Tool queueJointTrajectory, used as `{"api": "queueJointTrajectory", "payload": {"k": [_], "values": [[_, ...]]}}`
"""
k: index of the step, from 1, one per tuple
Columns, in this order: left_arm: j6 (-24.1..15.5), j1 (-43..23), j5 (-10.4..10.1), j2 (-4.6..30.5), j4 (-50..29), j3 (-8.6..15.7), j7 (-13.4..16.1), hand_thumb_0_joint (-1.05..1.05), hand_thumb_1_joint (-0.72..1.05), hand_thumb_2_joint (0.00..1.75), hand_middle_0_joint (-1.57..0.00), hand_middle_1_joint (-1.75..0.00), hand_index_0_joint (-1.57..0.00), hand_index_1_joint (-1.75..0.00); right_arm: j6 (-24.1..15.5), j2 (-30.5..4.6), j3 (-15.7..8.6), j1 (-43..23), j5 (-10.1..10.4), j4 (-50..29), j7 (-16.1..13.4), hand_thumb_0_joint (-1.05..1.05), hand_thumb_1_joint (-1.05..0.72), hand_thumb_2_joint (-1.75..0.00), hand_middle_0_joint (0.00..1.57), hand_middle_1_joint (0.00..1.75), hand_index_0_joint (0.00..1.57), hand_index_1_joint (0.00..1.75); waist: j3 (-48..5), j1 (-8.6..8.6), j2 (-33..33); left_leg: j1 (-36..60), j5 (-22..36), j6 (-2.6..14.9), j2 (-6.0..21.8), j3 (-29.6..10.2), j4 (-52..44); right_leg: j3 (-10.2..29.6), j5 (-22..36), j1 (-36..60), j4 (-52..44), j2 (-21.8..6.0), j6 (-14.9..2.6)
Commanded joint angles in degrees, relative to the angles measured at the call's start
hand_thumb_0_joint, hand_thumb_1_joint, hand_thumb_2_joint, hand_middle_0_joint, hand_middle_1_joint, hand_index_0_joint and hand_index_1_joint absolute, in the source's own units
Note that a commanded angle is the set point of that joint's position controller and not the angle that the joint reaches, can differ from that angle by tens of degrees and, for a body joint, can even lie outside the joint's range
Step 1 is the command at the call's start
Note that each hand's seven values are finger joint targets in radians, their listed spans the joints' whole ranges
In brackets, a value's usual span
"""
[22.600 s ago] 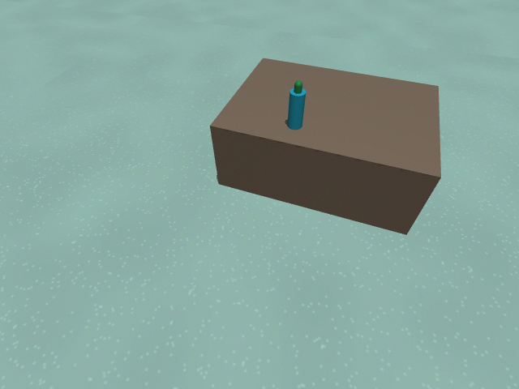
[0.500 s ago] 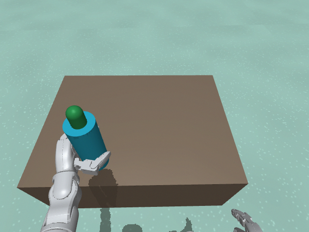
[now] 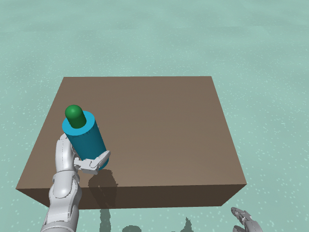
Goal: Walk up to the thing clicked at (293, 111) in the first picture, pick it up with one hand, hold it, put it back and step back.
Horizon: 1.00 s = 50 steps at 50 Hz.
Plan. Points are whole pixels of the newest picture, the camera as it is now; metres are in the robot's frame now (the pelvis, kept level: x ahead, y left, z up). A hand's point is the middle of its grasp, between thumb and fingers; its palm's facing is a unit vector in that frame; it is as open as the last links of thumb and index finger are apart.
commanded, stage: hold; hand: left
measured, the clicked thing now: (86, 138) +0.33 +0.17 +0.08
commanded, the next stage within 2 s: crouch in 0.22 s
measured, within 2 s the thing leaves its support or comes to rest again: neither
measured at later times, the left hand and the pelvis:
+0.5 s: hand (91, 146) +0.34 +0.17 +0.04, palm faces +0.15 -0.99 -0.02, open 9.5 cm; pelvis +0.00 +0.00 +0.00, yaw +0 degrees
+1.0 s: hand (97, 145) +0.41 +0.20 -0.10, palm faces +0.19 -0.98 -0.04, open 9.5 cm; pelvis -0.03 +0.00 -0.10, yaw -1 degrees
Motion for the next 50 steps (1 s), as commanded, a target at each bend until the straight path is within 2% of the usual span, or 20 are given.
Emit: {"api": "queueJointTrajectory", "payload": {"k": [1, 3, 4, 6, 9, 11, 14, 16, 17, 22, 24, 30, 33, 37, 38, 42, 43, 45, 46, 50], "values": [[-7.3, -20.0, -1.6, 8.2, -17.8, 3.4, -0.2, 0.00, 0.25, 1.31, -1.30, -1.48, -1.32, -1.47, -2.1, -7.6, -3.1, -1.4, 0.0, -6.6, -0.6, 0.00, -0.92, -0.91, 0.20, 0.30, 0.20, 0.30, -17.2, -0.26, 2.5, 8.7, 13.3, 0.79, -1.7, 0.4, -7.3, -1.0, 14.8, 6.0, -5.9, 1.6, -1.28], [-7.9, -24.7, -2.0, 8.3, -22.4, 2.9, -0.4, 0.00, 0.26, 1.31, -1.30, -1.47, -1.31, -1.47, -2.3, -7.0, -2.7, -2.0, 0.0, -7.3, -0.6, 0.00, -0.92, -0.91, 0.20, 0.30, 0.20, 0.30, -19.3, -0.02, 3.2, 9.3, 14.2, 0.83, -1.8, 0.3, -7.1, -0.8, 15.8, 7.1, -5.8, 1.5, -1.29], [-7.5, -23.5, -1.9, 8.5, -20.3, 3.6, -0.2, 0.00, 0.24, 1.31, -1.30, -1.48, -1.32, -1.47, -2.3, -7.0, -2.7, -2.0, 0.1, -7.4, -0.8, 0.00, -0.93, -0.91, 0.20, 0.30, 0.20, 0.30, -19.3, -0.26, 2.9, 9.4, 14.0, 0.95, -1.8, 0.5, -6.9, -0.7, 15.9, 6.8, -6.0, 1.4, -1.22], [-6.9, -21.9, -2.1, 6.5, -19.1, 1.6, -0.6, 0.00, 0.22, 1.31, -1.30, -1.48, -1.32, -1.48, -2.4, -7.2, -2.7, -1.6, 0.1, -7.3, -0.9, 0.00, -0.92, -0.91, 0.20, 0.30, 0.20, 0.30, -18.3, -0.70, 2.3, 9.3, 14.5, 1.03, -1.9, 0.7, -6.8, -0.7, 16.8, 6.8, -6.3, 1.4, -1.05], [-6.8, -20.8, -1.8, 8.7, -18.5, 3.3, -0.5, 0.00, 0.24, 1.30, -1.28, -1.45, -1.30, -1.45, -2.5, -7.4, -3.0, -1.2, 0.0, -6.3, -1.0, 0.00, -0.92, -0.91, 0.20, 0.30, 0.20, 0.30, -18.2, -0.04, 2.5, 9.1, 13.1, 1.03, -2.0, 0.6, -7.2, -0.8, 15.2, 6.6, -6.5, 1.3, -1.13], [-6.8, -21.7, -1.8, 7.4, -19.8, 1.9, -0.7, 0.00, 0.24, 1.29, -1.30, -1.46, -1.32, -1.46, -2.6, -7.2, -2.9, -1.9, 0.0, -7.0, -0.7, 0.00, -0.92, -0.91, 0.20, 0.30, 0.20, 0.30, -18.2, -0.07, 2.6, 9.1, 11.9, 0.86, -1.9, 0.4, -7.6, -1.0, 13.7, 6.7, -6.7, 1.5, -1.28], [-6.8, -22.1, -2.1, 8.6, -20.6, 3.6, -0.4, 0.00, 0.25, 1.32, -1.29, -1.47, -1.31, -1.47, -2.7, -7.3, -2.8, -2.2, 0.3, -7.6, -0.9, 0.00, -0.92, -0.91, 0.20, 0.30, 0.20, 0.30, -19.4, 0.18, 2.4, 9.5, 13.7, 0.91, -2.0, 0.6, -7.3, -0.9, 15.6, 7.7, -6.6, 1.4, -1.21], [-6.5, -20.1, -2.2, 7.7, -20.1, 3.1, -0.6, 0.00, 0.29, 1.36, -1.27, -1.44, -1.27, -1.46, -2.5, -7.2, -2.9, -1.6, 0.2, -7.4, -1.0, 0.00, -0.89, -0.91, 0.20, 0.30, 0.20, 0.30, -20.3, 0.14, 1.2, 9.6, 16.0, 1.05, -1.9, 0.7, -6.8, -1.0, 18.1, 8.8, -6.4, 1.5, -1.04], [-6.5, -22.1, -2.2, 8.2, -20.4, 3.6, -0.5, 0.00, 0.22, 1.28, -1.27, -1.39, -1.28, -1.39, -2.6, -7.0, -2.6, -1.8, 0.1, -7.3, -1.0, 0.00, -0.90, -0.90, 0.20, 0.30, 0.20, 0.30, -19.0, -0.11, 1.6, 9.1, 15.4, 1.16, -2.0, 0.8, -6.7, -0.7, 17.9, 8.0, -6.7, 1.4, -0.96], [-7.3, -21.7, -1.8, 8.3, -13.5, 3.8, -1.7, 0.00, 0.28, 1.27, -1.33, -1.43, -1.35, -1.43, -2.4, -7.4, -3.1, -1.0, -0.1, -5.6, -0.7, 0.00, -0.89, -0.90, 0.20, 0.30, 0.20, 0.30, -15.7, -0.88, 0.8, 7.0, 14.5, 1.29, -1.7, 0.5, -6.3, -0.9, 16.8, 5.2, -5.5, 1.5, -1.07], [-8.3, -25.2, -2.1, 8.2, -13.1, 3.3, -2.5, 0.00, 0.28, 1.26, -1.34, -1.43, -1.35, -1.43, -2.5, -7.6, -3.1, -0.9, -0.2, -5.5, -0.5, 0.00, -0.90, -0.90, 0.20, 0.30, 0.20, 0.30, -16.0, -1.63, 1.9, 7.2, 14.2, 1.29, -1.6, 0.3, -5.8, -0.8, 16.4, 3.2, -4.8, 1.4, -1.20], [-12.6, -31.4, -1.9, 9.6, -1.7, 6.6, -2.7, 0.00, 0.23, 1.25, -1.30, -1.41, -1.32, -1.41, -2.5, -8.3, -3.9, -0.2, -0.9, -4.6, 0.8, 0.00, -0.89, -0.90, 0.20, 0.30, 0.20, 0.30, -15.6, -2.15, 0.2, -0.3, 8.8, 1.35, -1.4, -0.3, -1.5, -0.7, 11.3, -4.1, -0.4, 1.2, -1.65], [-16.2, -36.5, -1.3, 11.7, 4.0, 8.5, -2.8, 0.00, 0.23, 1.25, -1.32, -1.41, -1.33, -1.41, -2.5, -8.9, -4.3, 1.3, -1.5, -4.1, 1.5, 0.00, -0.89, -0.90, 0.20, 0.30, 0.20, 0.30, -19.4, -2.57, 1.2, -4.1, 7.5, 1.22, -1.5, -0.7, 3.4, -0.5, 9.3, -9.7, 4.3, 1.2, -1.97], [-21.0, -44.9, -1.0, 15.9, 5.7, 10.0, -3.9, 0.00, 0.17, 1.25, -1.31, -1.41, -1.32, -1.42, -2.2, -9.4, -4.0, 3.1, -2.5, -4.3, 2.3, 0.00, -0.90, -0.90, 0.20, 0.30, 0.20, 0.30, -30.4, -3.03, 6.1, -5.8, 10.3, 0.90, -1.6, -1.4, 10.3, -0.7, 10.0, -15.9, 11.1, 1.4, -2.54], [-21.4, -44.1, -1.1, 16.8, 7.8, 11.2, -3.9, 0.00, 0.16, 1.26, -1.31, -1.42, -1.32, -1.43, -1.9, -9.6, -3.9, 3.8, -2.5, -4.4, 2.3, 0.00, -0.91, -0.90, 0.20, 0.30, 0.20, 0.30, -32.9, -2.55, 5.8, -6.6, 11.7, 1.03, -1.5, -1.5, 11.7, -0.8, 10.8, -16.4, 12.3, 1.3, -2.59], [-22.6, -50.3, -0.9, 19.6, 9.7, 11.7, -4.1, 0.00, 0.13, 1.24, -1.28, -1.38, -1.28, -1.39, -1.2, -10.2, -3.4, 5.2, -3.0, -3.3, 2.4, 0.00, -0.92, -0.91, 0.20, 0.30, 0.20, 0.30, -39.7, -3.19, 7.6, -10.8, 14.0, 1.53, -1.4, -1.5, 17.3, -0.2, 13.3, -19.2, 16.5, 1.5, -2.64], [-22.6, -51.5, -1.0, 20.7, 10.6, 13.0, -4.2, 0.00, 0.12, 1.22, -1.29, -1.38, -1.29, -1.39, -0.9, -10.8, -3.6, 5.6, -3.0, -3.0, 2.4, 0.00, -0.92, -0.91, 0.20, 0.30, 0.20, 0.30, -39.5, -3.52, 8.1, -11.3, 13.7, 1.28, -1.4, -1.9, 17.5, -0.6, 12.3, -20.6, 17.5, 1.7, -2.90], [-22.7, -52.8, -0.6, 20.9, 12.7, 12.8, -4.9, 0.00, 0.14, 1.22, -1.30, -1.37, -1.30, -1.38, -0.4, -11.2, -3.4, 6.0, -3.3, -2.2, 2.6, 0.00, -0.93, -0.91, 0.20, 0.30, 0.20, 0.30, -40.2, -3.70, 9.7, -12.7, 15.1, 1.10, -1.3, -2.3, 19.4, -0.8, 12.5, -24.0, 19.8, 1.7, -3.17], [-22.5, -52.2, -0.6, 21.7, 15.0, 14.4, -4.9, 0.00, 0.14, 1.21, -1.29, -1.36, -1.29, -1.37, 0.1, -11.3, -3.5, 6.7, -3.3, -1.7, 2.6, 0.00, -0.93, -0.91, 0.20, 0.30, 0.20, 0.30, -40.7, -3.67, 8.7, -13.8, 15.7, 1.27, -1.3, -2.4, 20.2, -0.9, 13.1, -23.9, 20.3, 1.7, -3.03], [-22.2, -54.8, -0.4, 23.4, 17.9, 16.0, -5.4, 0.00, 0.18, 1.21, -1.31, -1.37, -1.32, -1.38, 0.8, -11.5, -3.3, 6.8, -3.2, -1.4, 2.8, 0.00, -0.93, -0.91, 0.20, 0.30, 0.20, 0.30, -40.6, -4.59, 8.1, -19.7, 10.9, 1.51, -1.4, -2.2, 22.6, -0.5, 10.5, -25.8, 22.6, 1.8, -3.05]]}}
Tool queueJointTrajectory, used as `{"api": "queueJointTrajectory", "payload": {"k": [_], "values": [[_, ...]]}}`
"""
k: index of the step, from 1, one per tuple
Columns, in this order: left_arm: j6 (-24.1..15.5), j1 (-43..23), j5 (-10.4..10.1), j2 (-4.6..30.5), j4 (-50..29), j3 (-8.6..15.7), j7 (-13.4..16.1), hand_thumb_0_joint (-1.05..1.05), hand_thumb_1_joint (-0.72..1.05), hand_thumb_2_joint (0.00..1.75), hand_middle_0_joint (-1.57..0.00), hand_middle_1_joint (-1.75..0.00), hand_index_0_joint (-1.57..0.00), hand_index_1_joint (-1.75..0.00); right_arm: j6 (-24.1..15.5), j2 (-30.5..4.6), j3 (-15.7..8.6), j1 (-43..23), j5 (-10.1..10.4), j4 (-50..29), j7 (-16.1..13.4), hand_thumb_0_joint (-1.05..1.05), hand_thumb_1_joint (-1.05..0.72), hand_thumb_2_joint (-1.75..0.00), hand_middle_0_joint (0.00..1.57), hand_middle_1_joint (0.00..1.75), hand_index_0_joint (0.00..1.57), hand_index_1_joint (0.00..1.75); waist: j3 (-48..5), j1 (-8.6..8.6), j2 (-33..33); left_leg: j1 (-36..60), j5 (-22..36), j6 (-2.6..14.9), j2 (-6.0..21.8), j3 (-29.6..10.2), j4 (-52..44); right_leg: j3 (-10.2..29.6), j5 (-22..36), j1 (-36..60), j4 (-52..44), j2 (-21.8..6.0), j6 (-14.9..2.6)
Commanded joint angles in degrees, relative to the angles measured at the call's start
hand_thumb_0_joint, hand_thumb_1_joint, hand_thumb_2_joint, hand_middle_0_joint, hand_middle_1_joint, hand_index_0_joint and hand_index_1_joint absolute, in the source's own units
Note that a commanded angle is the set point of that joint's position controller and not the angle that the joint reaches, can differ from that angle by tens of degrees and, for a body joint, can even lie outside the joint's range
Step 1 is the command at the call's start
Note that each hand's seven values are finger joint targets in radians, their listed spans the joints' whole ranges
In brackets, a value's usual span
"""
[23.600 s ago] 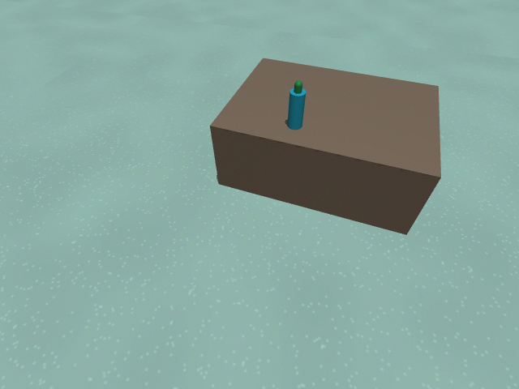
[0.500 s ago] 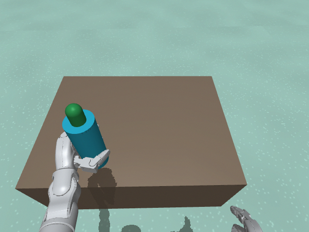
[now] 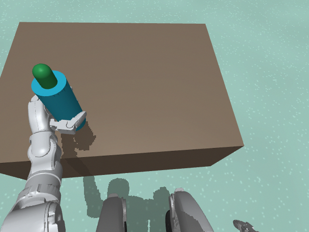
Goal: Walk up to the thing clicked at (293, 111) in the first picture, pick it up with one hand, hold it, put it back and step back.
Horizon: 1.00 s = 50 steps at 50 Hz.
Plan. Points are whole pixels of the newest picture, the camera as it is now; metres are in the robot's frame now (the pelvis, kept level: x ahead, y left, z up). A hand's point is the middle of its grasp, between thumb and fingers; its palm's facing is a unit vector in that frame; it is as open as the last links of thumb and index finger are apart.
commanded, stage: crouch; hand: left
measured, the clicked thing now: (59, 99) +0.44 +0.21 +0.05
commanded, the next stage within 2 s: lower in 0.64 s
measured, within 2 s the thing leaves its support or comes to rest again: rests again in 1.76 s
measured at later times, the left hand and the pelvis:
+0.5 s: hand (73, 109) +0.47 +0.21 -0.07, palm faces +0.21 -0.98 -0.04, open 9.5 cm; pelvis -0.01 +0.01 -0.06, yaw -1 degrees
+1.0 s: hand (79, 111) +0.49 +0.21 -0.12, palm faces +0.20 -0.98 -0.04, open 9.5 cm; pelvis -0.02 +0.00 -0.10, yaw -2 degrees
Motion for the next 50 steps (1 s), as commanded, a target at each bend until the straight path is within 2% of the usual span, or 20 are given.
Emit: {"api": "queueJointTrajectory", "payload": {"k": [1, 2, 3, 10, 14, 15, 18, 19, 21, 24, 27, 28, 30, 31, 34, 40, 41, 45, 47, 50], "values": [[-7.3, -27.3, -1.5, 14.5, -13.5, 4.8, -0.8, 0.00, 0.18, 1.21, -1.32, -1.38, -1.32, -1.39, -0.7, -10.2, -3.6, 6.0, -0.2, -4.0, -0.1, 0.00, -0.93, -0.91, 0.20, 0.30, 0.20, 0.30, -34.4, -0.02, 8.0, 18.5, 19.3, 1.62, -1.8, -0.1, -6.4, 0.0, 17.9, 10.2, -5.3, 1.3, -2.88], [-7.5, -28.6, -1.4, 16.3, -14.5, 5.5, -0.9, 0.00, 0.19, 1.22, -1.33, -1.39, -1.34, -1.40, -0.6, -9.9, -3.4, 5.5, -0.1, -4.3, -0.2, 0.00, -0.93, -0.91, 0.20, 0.30, 0.20, 0.30, -34.8, 0.32, 7.8, 17.4, 18.2, 1.88, -1.8, 0.2, -5.6, 0.3, 17.3, 10.4, -5.2, 1.4, -2.71], [-7.1, -28.7, -1.2, 15.1, -12.6, 5.0, -0.8, 0.00, 0.20, 1.23, -1.35, -1.41, -1.36, -1.42, -0.4, -10.0, -3.6, 6.2, -0.1, -4.0, -0.2, 0.00, -0.93, -0.91, 0.20, 0.30, 0.20, 0.30, -34.7, -0.69, 6.8, 16.9, 17.7, 1.95, -1.7, 0.0, -5.2, 0.1, 17.0, 9.6, -5.0, 1.4, -2.72], [-7.1, -33.3, 0.3, 19.1, -12.0, 7.2, -0.3, 0.00, 0.22, 1.26, -1.36, -1.43, -1.36, -1.44, 0.0, -10.0, -3.1, 6.6, -0.4, -3.8, 0.4, 0.00, -0.93, -0.91, 0.20, 0.30, 0.20, 0.30, -35.4, -2.02, 8.3, 10.1, 12.3, 2.13, -1.7, 0.1, -2.0, 0.6, 13.0, 6.6, -2.0, 1.4, -2.71], [-6.7, -34.3, 0.9, 19.5, -12.0, 7.1, -0.5, 0.00, 0.24, 1.26, -1.37, -1.44, -1.38, -1.44, 0.1, -10.5, -3.1, 7.0, -0.5, -3.5, 0.5, 0.00, -0.93, -0.91, 0.20, 0.30, 0.20, 0.30, -38.6, -1.97, 11.7, 14.4, 17.7, 1.48, -1.2, -1.1, -0.4, -0.5, 14.8, 1.0, 1.3, 1.4, -3.42], [-6.8, -36.8, 1.0, 19.3, -14.0, 6.0, -0.6, 0.00, 0.23, 1.27, -1.37, -1.44, -1.38, -1.45, 0.2, -10.6, -3.2, 7.4, -0.7, -3.3, 0.5, 0.00, -0.94, -0.91, 0.20, 0.30, 0.20, 0.30, -39.0, -2.49, 13.0, 14.4, 17.4, 1.37, -1.3, -1.1, 0.0, -0.5, 14.3, 0.0, 1.5, 1.5, -3.50], [-6.3, -37.6, 0.9, 19.9, -13.2, 6.4, -0.7, 0.00, 0.25, 1.25, -1.34, -1.41, -1.35, -1.42, 0.2, -10.5, -2.9, 7.5, -0.6, -2.9, 0.4, 0.00, -0.94, -0.91, 0.20, 0.30, 0.20, 0.30, -38.4, -2.60, 13.0, 12.4, 16.3, 1.41, -1.3, -1.2, 0.8, -0.5, 13.7, -0.5, 2.3, 1.5, -3.49], [-6.1, -37.3, 0.9, 21.1, -13.4, 7.5, -0.6, 0.00, 0.24, 1.25, -1.34, -1.41, -1.35, -1.42, 0.3, -10.6, -2.8, 7.2, -0.5, -3.3, 0.5, 0.00, -0.94, -0.91, 0.20, 0.30, 0.20, 0.30, -39.4, -2.01, 12.7, 12.6, 15.5, 1.41, -1.3, -1.4, 0.8, -0.6, 12.7, -0.8, 2.6, 1.5, -3.51], [-5.8, -38.3, 1.0, 19.6, -12.9, 6.3, -0.5, 0.00, 0.21, 1.26, -1.34, -1.42, -1.35, -1.42, 0.4, -10.8, -2.9, 7.4, -0.6, -3.2, 0.6, 0.00, -0.94, -0.91, 0.20, 0.30, 0.20, 0.30, -39.1, -2.63, 14.1, 14.3, 16.6, 1.02, -1.0, -2.1, 1.2, -1.0, 12.0, -4.3, 3.7, 1.5, -3.72], [-5.3, -38.6, 1.0, 20.2, -11.7, 6.7, -0.5, 0.00, 0.19, 1.26, -1.34, -1.41, -1.34, -1.42, 0.4, -10.8, -2.7, 8.1, -0.7, -2.9, 0.6, 0.00, -0.94, -0.91, 0.20, 0.30, 0.20, 0.30, -41.1, -3.07, 13.0, 12.8, 19.7, 1.44, -1.1, -1.8, 3.4, -0.9, 15.1, -3.3, 4.5, 1.5, -3.53], [-5.0, -40.0, 1.4, 20.7, -12.1, 6.4, -0.7, 0.00, 0.19, 1.26, -1.32, -1.40, -1.32, -1.41, 0.5, -10.8, -2.8, 8.1, -0.8, -2.8, 0.5, 0.00, -0.94, -0.91, 0.20, 0.30, 0.20, 0.30, -39.9, -3.56, 13.5, 10.1, 16.7, 1.53, -1.3, -1.4, 3.7, -0.5, 13.7, -3.6, 4.8, 1.4, -3.47], [-4.9, -39.3, 1.6, 22.3, -11.4, 7.6, -0.5, 0.00, 0.20, 1.26, -1.32, -1.40, -1.33, -1.41, 0.5, -10.8, -2.7, 7.7, -0.8, -2.8, 0.5, 0.00, -0.94, -0.91, 0.20, 0.30, 0.20, 0.30, -39.8, -2.71, 12.9, 9.5, 15.3, 1.67, -1.3, -1.3, 4.0, -0.4, 12.7, -4.0, 4.8, 1.5, -3.39], [-4.6, -40.7, 1.6, 20.4, -11.1, 6.4, -0.4, 0.00, 0.20, 1.27, -1.33, -1.42, -1.34, -1.43, 0.6, -10.5, -2.6, 7.9, -0.7, -2.9, 0.5, 0.00, -0.94, -0.91, 0.20, 0.30, 0.20, 0.30, -39.9, -3.88, 12.1, 7.6, 14.0, 1.89, -1.4, -1.0, 4.9, -0.2, 12.6, -3.6, 4.8, 1.4, -3.22], [-4.7, -40.4, 1.2, 21.7, -11.2, 7.5, -0.5, 0.00, 0.19, 1.27, -1.32, -1.41, -1.33, -1.42, 0.5, -10.6, -2.5, 7.2, -0.6, -3.1, 0.4, 0.00, -0.94, -0.91, 0.20, 0.30, 0.20, 0.30, -39.2, -3.37, 12.1, 6.6, 12.1, 1.83, -1.5, -1.0, 4.7, -0.2, 11.2, -3.6, 5.0, 1.4, -3.25], [-4.6, -41.3, 1.6, 23.6, -12.3, 7.9, -0.6, 0.00, 0.22, 1.25, -1.31, -1.39, -1.32, -1.40, 0.7, -11.1, -2.5, 7.7, -0.7, -3.2, 0.3, 0.00, -0.94, -0.91, 0.20, 0.30, 0.20, 0.30, -41.3, -3.33, 12.5, 6.5, 13.9, 1.98, -1.5, -0.9, 5.6, -0.1, 12.9, -2.9, 5.9, 1.3, -3.15], [-3.7, -39.7, 2.1, 22.8, -8.7, 8.0, -0.6, 0.00, 0.21, 1.27, -1.37, -1.44, -1.37, -1.45, 0.8, -11.0, -2.3, 8.3, -0.8, -2.7, 0.5, 0.00, -0.95, -0.91, 0.20, 0.30, 0.20, 0.30, -40.9, -3.62, 13.2, 6.8, 19.3, 1.99, -1.2, -1.3, 8.2, -0.3, 15.6, -6.7, 8.1, 1.5, -3.26], [-3.5, -40.1, 2.5, 21.9, -6.7, 7.4, -0.6, 0.00, 0.21, 1.27, -1.36, -1.43, -1.36, -1.45, 0.7, -10.9, -2.0, 8.6, -1.0, -2.3, 0.5, 0.00, -0.95, -0.91, 0.20, 0.30, 0.20, 0.30, -39.0, -4.70, 12.7, 4.1, 18.9, 2.20, -1.3, -1.1, 9.5, -0.3, 16.0, -7.7, 8.8, 1.4, -3.18], [-4.9, -41.9, 2.8, 24.2, -7.4, 8.8, -0.2, 0.00, 0.17, 1.29, -1.37, -1.45, -1.37, -1.46, 0.7, -11.0, -2.0, 7.9, -1.2, -3.0, 0.9, 0.00, -0.94, -0.91, 0.20, 0.30, 0.20, 0.30, -39.0, -4.04, 12.5, -0.4, 12.8, 2.34, -1.6, -0.8, 10.4, -0.2, 11.6, -9.1, 10.1, 1.4, -3.21], [-4.9, -41.9, 3.1, 23.0, -5.9, 7.8, -0.3, 0.00, 0.22, 1.30, -1.36, -1.45, -1.36, -1.46, 0.6, -11.2, -2.0, 7.8, -1.4, -3.2, 0.9, 0.00, -0.94, -0.91, 0.20, 0.30, 0.20, 0.30, -39.5, -4.93, 11.9, -1.3, 12.2, 2.41, -1.5, -1.0, 11.6, -0.3, 11.5, -10.2, 11.0, 1.5, -3.15], [-5.5, -44.8, 3.6, 25.9, -8.9, 8.4, -0.6, 0.00, 0.22, 1.30, -1.37, -1.45, -1.37, -1.46, 0.8, -11.6, -1.9, 8.1, -1.6, -3.7, 1.0, 0.00, -0.94, -0.91, 0.20, 0.30, 0.20, 0.30, -43.4, -4.24, 15.4, 1.0, 13.9, 1.94, -1.5, -1.3, 12.3, -0.5, 11.6, -12.2, 13.2, 1.4, -3.47]]}}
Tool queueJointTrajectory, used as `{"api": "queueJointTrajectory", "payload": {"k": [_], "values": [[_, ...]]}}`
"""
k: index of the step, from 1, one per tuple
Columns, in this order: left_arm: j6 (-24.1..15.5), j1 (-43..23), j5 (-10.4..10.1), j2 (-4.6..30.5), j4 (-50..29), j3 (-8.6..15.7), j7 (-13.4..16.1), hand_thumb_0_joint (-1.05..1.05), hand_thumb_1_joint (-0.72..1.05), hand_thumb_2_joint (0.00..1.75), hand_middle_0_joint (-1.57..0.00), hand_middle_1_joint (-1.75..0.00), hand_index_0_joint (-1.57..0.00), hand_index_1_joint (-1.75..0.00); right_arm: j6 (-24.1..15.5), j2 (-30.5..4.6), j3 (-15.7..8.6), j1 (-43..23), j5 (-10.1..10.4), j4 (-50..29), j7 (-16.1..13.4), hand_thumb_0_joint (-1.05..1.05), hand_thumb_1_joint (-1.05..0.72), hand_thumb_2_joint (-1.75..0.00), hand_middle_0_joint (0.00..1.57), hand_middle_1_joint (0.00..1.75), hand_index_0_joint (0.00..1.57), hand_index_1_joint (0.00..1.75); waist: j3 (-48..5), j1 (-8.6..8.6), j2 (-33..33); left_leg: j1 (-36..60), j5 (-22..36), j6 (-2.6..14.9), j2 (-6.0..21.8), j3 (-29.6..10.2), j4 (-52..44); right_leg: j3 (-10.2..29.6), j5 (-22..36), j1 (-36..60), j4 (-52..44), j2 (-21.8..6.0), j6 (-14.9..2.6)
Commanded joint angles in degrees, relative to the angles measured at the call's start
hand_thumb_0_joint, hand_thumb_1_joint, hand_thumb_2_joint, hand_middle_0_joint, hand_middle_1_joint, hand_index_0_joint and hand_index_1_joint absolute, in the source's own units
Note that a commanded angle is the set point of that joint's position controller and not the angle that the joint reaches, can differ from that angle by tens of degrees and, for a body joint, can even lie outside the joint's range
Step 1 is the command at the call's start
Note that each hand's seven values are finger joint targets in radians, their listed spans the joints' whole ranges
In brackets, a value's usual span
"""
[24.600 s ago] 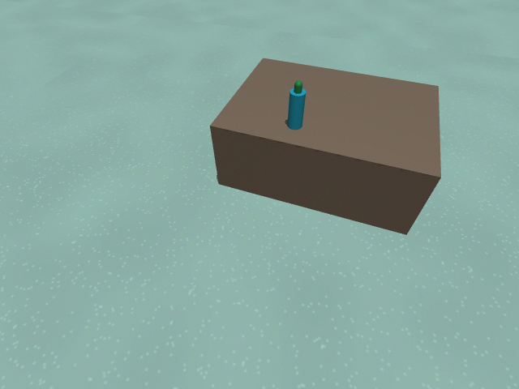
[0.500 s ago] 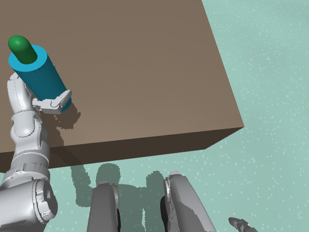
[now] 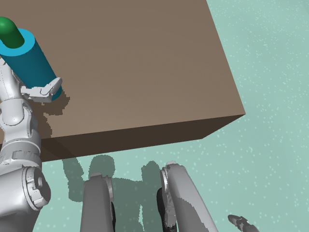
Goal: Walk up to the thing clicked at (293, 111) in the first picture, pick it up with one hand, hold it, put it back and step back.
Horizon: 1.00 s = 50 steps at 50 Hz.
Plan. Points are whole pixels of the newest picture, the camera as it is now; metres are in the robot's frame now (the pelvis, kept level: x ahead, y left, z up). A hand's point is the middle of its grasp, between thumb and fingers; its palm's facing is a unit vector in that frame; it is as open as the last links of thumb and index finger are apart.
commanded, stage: lower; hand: left
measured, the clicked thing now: (29, 63) +0.51 +0.23 +0.03
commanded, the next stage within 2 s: loosen in 0.86 s
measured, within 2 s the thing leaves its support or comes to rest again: rests again in 0.76 s
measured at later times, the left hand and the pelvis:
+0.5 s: hand (47, 83) +0.52 +0.23 -0.06, palm faces +0.21 -0.98 -0.05, open 9.5 cm; pelvis -0.02 +0.00 -0.05, yaw +0 degrees
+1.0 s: hand (51, 87) +0.52 +0.22 -0.08, palm faces +0.19 -0.98 -0.06, open 9.5 cm; pelvis -0.01 +0.00 -0.07, yaw +0 degrees
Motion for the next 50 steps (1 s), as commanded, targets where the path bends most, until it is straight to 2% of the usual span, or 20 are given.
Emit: {"api": "queueJointTrajectory", "payload": {"k": [1, 2, 4, 7, 13, 20, 22, 25, 27, 28, 31, 34, 37, 39, 41, 43, 45, 48, 49, 50], "values": [[-7.0, -28.4, -1.4, 18.1, -17.9, 3.0, -0.6, 0.00, 0.25, 1.30, -1.36, -1.44, -1.36, -1.45, -0.3, -11.5, -4.0, 10.3, -0.3, -2.2, -0.6, 0.00, -0.94, -0.91, 0.20, 0.30, 0.20, 0.30, -42.0, 0.68, 14.9, 30.1, 20.1, 1.62, -1.1, 0.2, -9.7, -0.4, 16.6, 15.0, -7.8, 1.3, -3.97], [-7.1, -30.1, -1.7, 17.2, -19.3, 1.5, -0.9, 0.00, 0.26, 1.30, -1.37, -1.45, -1.37, -1.46, -0.3, -11.2, -3.8, 10.2, -0.4, -2.2, -0.6, 0.00, -0.94, -0.91, 0.20, 0.30, 0.20, 0.30, -42.6, 0.15, 15.2, 29.2, 20.2, 1.66, -1.1, 0.5, -9.1, -0.3, 17.1, 15.5, -7.4, 1.3, -3.89], [-6.8, -30.5, -1.9, 18.9, -19.6, 2.8, -1.2, 0.00, 0.24, 1.30, -1.36, -1.44, -1.36, -1.46, -0.2, -11.6, -3.9, 10.1, -0.2, -2.6, -0.8, 0.00, -0.95, -0.91, 0.20, 0.30, 0.20, 0.30, -42.9, 0.46, 14.9, 28.2, 18.5, 1.67, -1.2, 0.5, -9.0, -0.2, 15.7, 15.0, -7.0, 1.3, -3.86], [-6.3, -32.3, -2.1, 19.5, -20.6, 3.0, -1.4, 0.00, 0.23, 1.30, -1.35, -1.44, -1.35, -1.45, -0.1, -11.7, -3.7, 10.2, -0.2, -2.4, -1.0, 0.00, -0.95, -0.91, 0.20, 0.30, 0.20, 0.30, -43.6, 0.02, 16.6, 27.8, 17.7, 1.52, -1.3, 0.4, -7.9, -0.2, 15.0, 13.2, -5.7, 1.1, -3.98], [-5.2, -32.2, -2.3, 18.7, -19.1, 2.1, -2.2, 0.00, 0.23, 1.29, -1.34, -1.43, -1.35, -1.44, 0.0, -11.7, -3.3, 10.0, 0.2, -2.2, -1.4, 0.00, -0.94, -0.91, 0.20, 0.30, 0.20, 0.30, -40.3, -0.79, 15.0, 24.0, 13.4, 1.78, -1.3, 0.6, -6.4, -0.5, 11.7, 10.1, -4.5, 1.1, -3.84], [-4.1, -32.3, -2.1, 20.2, -18.0, 3.7, -2.3, 0.00, 0.21, 1.29, -1.36, -1.44, -1.36, -1.45, 0.0, -12.1, -2.8, 10.7, 0.1, -2.6, -1.3, 0.00, -0.93, -0.91, 0.20, 0.30, 0.20, 0.30, -41.3, -0.72, 13.6, 19.8, 15.1, 2.18, -1.6, 1.1, -3.4, -0.5, 13.8, 10.3, -2.0, 0.9, -3.67], [-4.0, -32.4, -1.8, 20.3, -17.7, 3.2, -2.5, 0.00, 0.22, 1.30, -1.35, -1.44, -1.35, -1.45, 0.2, -12.0, -2.8, 10.4, 0.2, -2.9, -1.3, 0.00, -0.93, -0.91, 0.20, 0.30, 0.20, 0.30, -40.0, -0.72, 14.3, 19.0, 12.4, 2.10, -1.7, 1.2, -3.9, -0.6, 11.2, 9.2, -2.0, 0.9, -3.75], [-3.9, -33.5, -1.7, 20.7, -18.7, 3.3, -2.7, 0.00, 0.22, 1.29, -1.35, -1.44, -1.36, -1.45, 0.4, -12.1, -2.8, 10.5, 0.1, -2.9, -1.4, 0.00, -0.93, -0.91, 0.20, 0.30, 0.20, 0.30, -40.8, -0.68, 13.6, 17.2, 11.4, 2.19, -1.7, 1.6, -2.9, -0.3, 11.1, 10.0, -1.5, 0.9, -3.63], [-3.4, -33.4, -1.7, 21.6, -19.3, 3.7, -2.8, 0.00, 0.23, 1.29, -1.34, -1.43, -1.35, -1.44, 0.4, -12.3, -2.9, 11.0, 0.1, -3.2, -1.4, 0.00, -0.93, -0.91, 0.20, 0.30, 0.20, 0.30, -43.9, -0.52, 13.9, 18.6, 14.1, 2.40, -1.7, 1.9, -1.7, 0.0, 13.5, 11.2, -1.2, 0.9, -3.41], [-3.2, -32.9, -1.7, 21.5, -19.4, 3.7, -2.8, 0.00, 0.24, 1.29, -1.33, -1.42, -1.34, -1.43, 0.3, -12.4, -2.9, 10.8, 0.3, -3.2, -1.4, 0.00, -0.93, -0.91, 0.20, 0.30, 0.20, 0.30, -43.1, -0.28, 14.2, 19.2, 14.9, 2.22, -1.6, 1.5, -2.1, -0.4, 13.4, 9.8, -0.6, 1.0, -3.66], [-2.8, -33.8, -1.6, 21.2, -20.8, 3.5, -2.9, 0.00, 0.23, 1.29, -1.34, -1.43, -1.34, -1.44, 0.5, -12.4, -3.2, 11.0, 0.2, -3.1, -1.6, 0.00, -0.93, -0.91, 0.20, 0.30, 0.20, 0.30, -42.4, -0.58, 15.5, 18.7, 12.6, 2.11, -1.6, 1.7, -2.0, -0.2, 11.5, 8.4, -0.7, 1.0, -3.69], [-2.7, -34.5, -2.0, 21.8, -22.5, 3.5, -2.9, 0.00, 0.22, 1.27, -1.32, -1.41, -1.32, -1.42, 0.4, -12.4, -3.1, 11.0, 0.3, -2.7, -1.7, 0.00, -0.93, -0.91, 0.20, 0.30, 0.20, 0.30, -43.4, -0.32, 14.9, 18.8, 13.9, 2.18, -1.6, 1.6, -1.1, -0.3, 12.6, 8.8, -0.1, 1.0, -3.62], [-2.2, -34.3, -1.8, 19.0, -22.0, 1.4, -3.1, 0.00, 0.24, 1.27, -1.32, -1.40, -1.32, -1.41, 0.4, -12.5, -3.2, 10.9, 0.4, -2.9, -1.6, 0.00, -0.93, -0.91, 0.20, 0.30, 0.20, 0.30, -41.3, -1.19, 17.1, 20.5, 13.3, 1.65, -1.5, 0.5, -2.2, -0.9, 11.2, 4.7, 0.9, 0.7, -4.07], [-2.1, -33.1, -2.1, 20.2, -21.1, 3.2, -2.9, 0.00, 0.24, 1.27, -1.30, -1.39, -1.31, -1.40, 0.5, -13.0, -3.3, 11.1, 0.5, -2.4, -1.7, 0.00, -0.93, -0.91, 0.20, 0.30, 0.20, 0.30, -41.1, -0.51, 16.2, 21.1, 14.8, 1.68, -1.3, 0.2, -1.4, -1.1, 11.9, 3.6, 1.6, 0.7, -3.99], [-2.3, -33.9, -2.4, 19.1, -22.5, 2.0, -3.3, 0.00, 0.22, 1.28, -1.32, -1.40, -1.32, -1.42, 0.5, -12.7, -3.1, 10.9, 0.4, -2.9, -1.6, 0.00, -0.93, -0.91, 0.20, 0.30, 0.20, 0.30, -41.5, -1.09, 16.5, 20.1, 14.6, 1.82, -1.5, 0.6, -0.9, -1.0, 12.1, 4.3, 1.8, 0.7, -3.95], [-1.9, -32.5, -2.3, 19.9, -20.8, 2.7, -3.0, 0.00, 0.21, 1.27, -1.33, -1.41, -1.33, -1.42, 0.6, -12.6, -3.2, 10.8, 0.4, -3.0, -1.6, 0.00, -0.93, -0.91, 0.20, 0.30, 0.20, 0.30, -41.6, -0.70, 13.8, 17.9, 13.8, 2.38, -1.7, 1.4, -0.1, -0.5, 12.4, 6.9, 0.9, 0.8, -3.50], [-2.0, -33.2, -2.0, 20.7, -22.5, 3.0, -2.8, 0.00, 0.22, 1.28, -1.32, -1.41, -1.32, -1.42, 0.6, -12.4, -3.0, 11.0, 0.2, -2.8, -1.5, 0.00, -0.93, -0.91, 0.20, 0.30, 0.20, 0.30, -42.5, -0.35, 14.9, 17.2, 15.0, 2.37, -1.8, 1.8, 0.5, -0.2, 13.8, 7.9, 1.4, 0.7, -3.50], [-1.8, -32.2, -1.8, 19.7, -21.3, 2.8, -2.7, 0.00, 0.24, 1.29, -1.31, -1.40, -1.31, -1.41, 0.8, -12.7, -3.3, 11.3, 0.3, -3.0, -1.4, 0.00, -0.92, -0.91, 0.20, 0.30, 0.20, 0.30, -42.8, -0.48, 14.6, 18.7, 17.3, 2.25, -1.6, 1.4, 0.9, -0.7, 14.7, 6.5, 2.4, 0.8, -3.66], [-1.9, -31.9, -1.6, 20.3, -21.5, 3.7, -2.6, 0.00, 0.18, 1.21, -1.39, -1.40, -1.39, -1.40, 0.9, -12.6, -3.3, 11.4, 0.2, -2.9, -1.4, 0.00, -0.94, -0.91, 0.20, 0.30, 0.20, 0.30, -43.6, -0.28, 14.3, 18.9, 18.3, 2.32, -1.6, 1.5, 1.3, -0.6, 15.6, 6.8, 2.6, 0.8, -3.58], [-1.9, -32.8, -1.6, 20.5, -22.8, 3.5, -2.5, 0.00, 0.10, 1.13, -1.31, -1.32, -1.32, -1.32, 1.0, -12.6, -3.3, 11.4, 0.1, -3.1, -1.4, 0.00, -0.94, -0.90, 0.20, 0.30, 0.20, 0.30, -44.2, -0.20, 15.0, 19.0, 18.5, 2.26, -1.6, 1.6, 1.3, -0.6, 15.7, 7.0, 2.7, 0.8, -3.62]]}}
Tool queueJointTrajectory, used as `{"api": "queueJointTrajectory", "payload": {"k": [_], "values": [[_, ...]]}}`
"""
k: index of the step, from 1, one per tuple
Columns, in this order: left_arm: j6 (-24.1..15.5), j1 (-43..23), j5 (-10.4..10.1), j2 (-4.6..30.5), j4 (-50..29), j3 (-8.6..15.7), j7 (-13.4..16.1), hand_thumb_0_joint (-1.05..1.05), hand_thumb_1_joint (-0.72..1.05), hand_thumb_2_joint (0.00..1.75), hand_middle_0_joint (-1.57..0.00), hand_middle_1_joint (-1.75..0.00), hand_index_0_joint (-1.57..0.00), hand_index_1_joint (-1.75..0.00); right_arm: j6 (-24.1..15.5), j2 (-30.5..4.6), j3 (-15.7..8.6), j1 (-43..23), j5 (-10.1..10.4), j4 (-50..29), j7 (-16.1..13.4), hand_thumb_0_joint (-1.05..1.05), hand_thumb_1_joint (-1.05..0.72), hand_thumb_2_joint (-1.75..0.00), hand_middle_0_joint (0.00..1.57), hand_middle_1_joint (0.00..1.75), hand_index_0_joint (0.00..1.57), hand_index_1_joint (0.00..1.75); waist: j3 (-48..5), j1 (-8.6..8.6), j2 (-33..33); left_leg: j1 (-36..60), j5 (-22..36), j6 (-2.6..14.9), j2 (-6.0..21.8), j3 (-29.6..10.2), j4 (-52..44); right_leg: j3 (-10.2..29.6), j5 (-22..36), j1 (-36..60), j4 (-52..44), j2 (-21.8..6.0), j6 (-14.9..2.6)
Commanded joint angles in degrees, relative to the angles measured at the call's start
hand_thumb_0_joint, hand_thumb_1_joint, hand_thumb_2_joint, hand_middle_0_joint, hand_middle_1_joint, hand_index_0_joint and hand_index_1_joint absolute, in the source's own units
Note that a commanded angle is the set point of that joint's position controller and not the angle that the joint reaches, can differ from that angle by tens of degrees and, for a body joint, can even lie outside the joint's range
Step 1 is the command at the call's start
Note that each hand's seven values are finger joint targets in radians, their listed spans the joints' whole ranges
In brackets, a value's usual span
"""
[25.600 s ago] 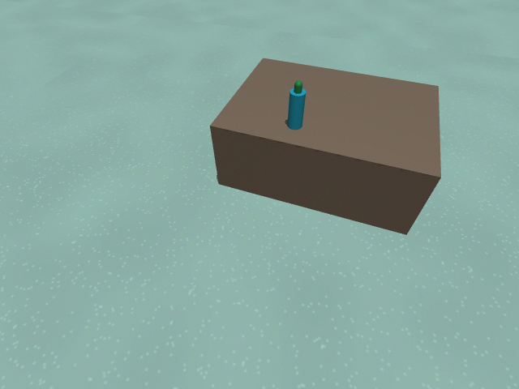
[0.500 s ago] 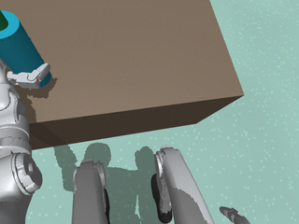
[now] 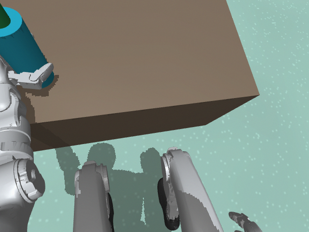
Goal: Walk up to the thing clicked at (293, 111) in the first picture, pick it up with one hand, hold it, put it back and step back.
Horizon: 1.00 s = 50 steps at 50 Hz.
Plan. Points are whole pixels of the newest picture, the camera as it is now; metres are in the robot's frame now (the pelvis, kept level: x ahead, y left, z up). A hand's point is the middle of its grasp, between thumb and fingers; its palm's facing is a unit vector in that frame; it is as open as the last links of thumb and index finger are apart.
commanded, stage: loosen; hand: left
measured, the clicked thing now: (17, 46) +0.54 +0.23 +0.04
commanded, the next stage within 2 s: open in 0.02 s
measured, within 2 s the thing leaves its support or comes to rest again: neither
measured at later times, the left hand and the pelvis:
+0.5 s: hand (22, 54) +0.54 +0.23 +0.01, palm faces +0.23 -0.97 -0.01, open 13.8 cm; pelvis +0.00 +0.00 -0.01, yaw +0 degrees
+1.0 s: hand out of the picture +0.53 +0.30 +0.12, palm faces +0.27 -0.96 -0.07, open 17.7 cm; pelvis +0.00 +0.00 +0.07, yaw +0 degrees
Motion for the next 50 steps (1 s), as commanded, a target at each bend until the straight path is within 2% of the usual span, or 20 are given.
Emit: {"api": "queueJointTrajectory", "payload": {"k": [1, 5, 7, 11, 17, 22, 24, 28, 30, 33, 36, 38, 40, 42, 43, 45, 46, 48, 49, 50], "values": [[-6.7, -28.7, -2.1, 17.8, -18.7, 2.6, 0.4, 0.00, 0.04, 1.05, -1.26, -1.24, -1.28, -1.24, 0.0, -11.5, -4.3, 11.2, -0.2, -1.9, -0.7, 0.00, -0.94, -0.90, 0.20, 0.30, 0.20, 0.30, -44.4, 0.79, 14.2, 31.9, 18.8, 2.38, -0.8, 1.8, -12.5, -1.3, 16.8, 21.4, -11.3, 1.2, -3.89], [-6.7, -29.5, -3.9, 15.6, -18.2, 2.8, 0.3, 0.00, -0.13, 0.73, -1.09, -1.00, -1.11, -0.99, -0.1, -11.6, -4.6, 11.1, 0.1, -1.5, -0.8, 0.00, -0.94, -0.90, 0.20, 0.30, 0.20, 0.30, -41.7, 0.00, 12.5, 29.2, 13.3, 2.49, -0.8, 1.9, -12.6, -1.4, 13.0, 19.9, -11.8, 1.1, -3.65], [-7.0, -30.1, -3.4, 17.9, -20.2, 2.9, 0.3, 0.00, -0.25, 0.65, -0.95, -0.88, -0.97, -0.88, -0.1, -11.6, -4.5, 11.2, -0.1, -2.1, -0.8, 0.00, -0.93, -0.90, 0.20, 0.30, 0.20, 0.30, -44.3, 0.67, 14.1, 30.4, 14.2, 2.39, -0.9, 2.3, -12.7, -1.1, 13.6, 21.8, -11.9, 1.2, -3.67], [-6.3, -28.1, -2.7, 15.1, -15.8, 1.6, 0.3, 0.00, -0.40, 0.45, -0.76, -0.66, -0.76, -0.66, 0.0, -11.5, -4.5, 11.0, 0.0, -2.0, -0.9, 0.00, -0.94, -0.90, 0.20, 0.30, 0.20, 0.30, -41.2, -0.40, 12.8, 30.2, 14.3, 2.30, -0.7, 1.6, -13.0, -1.6, 13.3, 19.3, -11.6, 1.2, -3.77], [-4.7, -23.3, -2.1, 13.2, -8.5, 1.5, 0.0, 0.00, -0.47, 0.29, -0.58, -0.47, -0.59, -0.46, 0.3, -11.9, -4.6, 10.8, 0.0, -2.8, -1.1, 0.00, -0.92, -0.90, 0.20, 0.30, 0.20, 0.30, -36.5, -0.17, 9.4, 25.8, 11.5, 2.57, -0.8, 2.0, -12.8, -1.7, 12.0, 19.0, -12.3, 1.1, -3.66], [-4.7, -24.6, -2.3, 12.8, -9.4, 1.1, -0.3, 0.00, -0.54, 0.20, -0.46, -0.34, -0.46, -0.34, 0.1, -11.6, -4.6, 10.6, 0.0, -3.5, -1.0, 0.00, -0.92, -0.90, 0.20, 0.30, 0.20, 0.30, -36.7, -0.23, 8.6, 24.2, 11.2, 2.90, -0.8, 2.6, -12.1, -1.3, 12.2, 20.0, -12.4, 1.2, -3.37], [-5.2, -26.8, -2.1, 14.9, -12.1, 1.9, -0.1, 0.00, -0.56, 0.15, -0.40, -0.28, -0.40, -0.28, 0.0, -11.8, -4.5, 10.6, -0.1, -3.7, -1.1, 0.00, -0.92, -0.90, 0.20, 0.30, 0.20, 0.30, -37.8, -0.03, 9.9, 24.7, 11.5, 2.74, -0.8, 2.4, -12.1, -1.4, 12.6, 19.8, -11.8, 1.2, -3.49], [-4.9, -24.9, -1.9, 12.9, -9.2, 0.8, 0.2, 0.00, -0.61, 0.11, -0.21, -0.17, -0.21, -0.16, 0.0, -11.7, -4.6, 10.3, 0.0, -3.9, -1.2, 0.00, -0.90, -0.90, 0.20, 0.30, 0.20, 0.30, -35.9, -0.34, 9.5, 24.9, 9.7, 2.45, -0.7, 1.9, -13.1, -1.8, 10.9, 18.5, -11.9, 1.0, -3.56], [-5.6, -27.1, -1.0, 19.0, -13.9, 3.3, 0.7, 0.00, -0.61, 0.06, -0.14, -0.10, -0.14, -0.09, 0.3, -12.2, -4.7, 10.5, -0.1, -4.1, -1.3, 0.00, -0.90, -0.90, 0.20, 0.30, 0.20, 0.30, -39.1, 0.90, 11.5, 25.9, 9.9, 2.38, -0.8, 2.2, -13.2, -1.5, 10.7, 19.9, -11.7, 1.1, -3.64], [-4.9, -27.6, -1.5, 19.9, -17.4, 3.4, -0.4, 0.00, -0.61, 0.04, -0.09, -0.06, -0.09, -0.06, 0.7, -12.2, -4.6, 10.6, 0.2, -4.6, -1.5, 0.00, -0.91, -0.90, 0.20, 0.30, 0.20, 0.30, -43.1, 1.25, 13.2, 30.0, 12.5, 2.25, -0.7, 2.0, -14.4, -1.4, 12.7, 22.9, -12.2, 1.0, -3.63], [-2.9, -25.6, -1.8, 24.6, -19.2, 6.5, -1.5, 0.00, -0.61, 0.03, -0.08, -0.04, -0.08, -0.04, 1.2, -12.8, -4.8, 11.1, 0.9, -4.8, -1.9, 0.00, -0.91, -0.90, 0.20, 0.30, 0.20, 0.30, -45.9, 2.57, 14.2, 34.3, 16.1, 2.35, -0.5, 1.8, -15.8, -1.1, 14.9, 24.7, -13.6, 1.0, -3.66], [-1.5, -27.0, -2.6, 25.1, -23.0, 5.9, -2.6, 0.00, -0.61, 0.02, -0.07, -0.03, -0.07, -0.03, 1.5, -12.5, -4.7, 10.8, 1.5, -5.1, -2.2, 0.00, -0.92, -0.90, 0.20, 0.30, 0.20, 0.30, -47.6, 2.42, 16.4, 37.5, 16.6, 2.16, -0.5, 1.3, -17.8, -0.9, 15.1, 26.4, -15.2, 0.9, -3.84], [1.0, -24.1, -3.0, 22.6, -20.0, 4.9, -3.4, 0.00, -0.61, 0.01, -0.05, -0.03, -0.06, -0.02, 1.6, -12.3, -4.9, 11.1, 2.1, -4.7, -2.7, 0.00, -0.91, -0.90, 0.20, 0.30, 0.20, 0.30, -45.0, 1.66, 15.0, 40.1, 16.1, 2.15, -0.1, 0.5, -20.1, -1.2, 14.7, 26.5, -17.6, 0.9, -3.79], [3.0, -23.3, -2.9, 24.9, -21.2, 5.7, -3.6, 0.00, -0.61, 0.01, -0.04, -0.03, -0.05, -0.02, 1.8, -12.5, -4.9, 11.7, 2.5, -4.5, -3.2, 0.00, -0.91, -0.90, 0.20, 0.30, 0.20, 0.30, -43.5, 1.75, 15.1, 41.4, 14.6, 2.08, 0.1, 0.0, -22.9, -1.1, 14.0, 28.7, -20.2, 0.9, -3.68], [3.8, -24.2, -3.4, 22.3, -22.0, 3.6, -4.1, 0.00, -0.61, 0.00, -0.04, -0.03, -0.05, -0.01, 1.6, -11.5, -4.3, 11.3, 2.7, -4.3, -3.3, 0.00, -0.90, -0.90, 0.20, 0.30, 0.20, 0.30, -42.0, 1.22, 14.6, 42.2, 14.9, 2.06, 0.4, -0.2, -23.8, -1.3, 14.3, 29.4, -21.3, 0.9, -3.62], [5.8, -20.3, -4.5, 21.4, -17.4, 4.0, -4.7, 0.00, -0.61, 0.00, -0.04, -0.02, -0.06, 0.00, 1.1, -11.9, -4.9, 11.4, 3.3, -3.8, -3.9, 0.00, -0.90, -0.90, 0.20, 0.30, 0.20, 0.30, -38.5, 0.58, 10.6, 41.8, 14.0, 2.51, 0.6, -0.1, -24.8, -1.3, 14.2, 31.6, -24.2, 1.1, -3.19], [6.4, -20.3, -4.4, 18.7, -16.3, 1.4, -5.5, 0.00, -0.61, 0.00, -0.03, -0.02, -0.06, 0.00, 0.7, -11.5, -4.5, 11.6, 3.2, -3.3, -3.9, 0.00, -0.89, -0.89, 0.20, 0.30, 0.20, 0.30, -34.0, -0.43, 10.4, 41.0, 13.2, 2.33, 0.8, -0.5, -25.8, -1.5, 13.5, 29.8, -24.6, 1.2, -3.35], [6.7, -20.6, -4.4, 19.4, -17.6, 0.6, -6.3, 0.00, -0.61, 0.00, -0.03, -0.01, -0.06, 0.00, 0.1, -11.3, -4.5, 11.2, 3.4, -3.4, -4.3, 0.00, -0.89, -0.89, 0.20, 0.30, 0.20, 0.30, -31.3, 0.43, 10.7, 42.2, 12.1, 2.26, 1.0, -0.5, -27.6, -1.3, 12.7, 30.2, -26.8, 1.1, -3.38], [7.1, -19.3, -4.6, 16.7, -14.0, -0.5, -6.5, 0.00, -0.53, 0.08, -0.04, -0.06, -0.04, -0.05, -0.3, -11.1, -4.5, 11.3, 3.4, -3.4, -4.3, 0.00, -0.81, -0.88, 0.20, 0.30, 0.20, 0.30, -29.1, 0.03, 8.7, 41.7, 12.0, 2.32, 1.1, -0.7, -28.2, -1.4, 12.6, 30.3, -27.6, 1.2, -3.40], [10.9, -16.9, 3.1, 26.0, -11.5, -0.1, -3.1, 0.00, -0.45, 0.07, -0.06, -0.05, -0.06, -0.04, 1.1, -11.5, -4.9, 11.3, 3.3, -3.3, -4.1, 0.00, -0.85, -0.89, 0.20, 0.30, 0.20, 0.30, -32.9, 3.94, 11.4, 47.7, 13.0, 2.02, 0.3, 0.3, -33.2, -0.4, 12.8, 36.3, -31.7, 1.1, -3.79]]}}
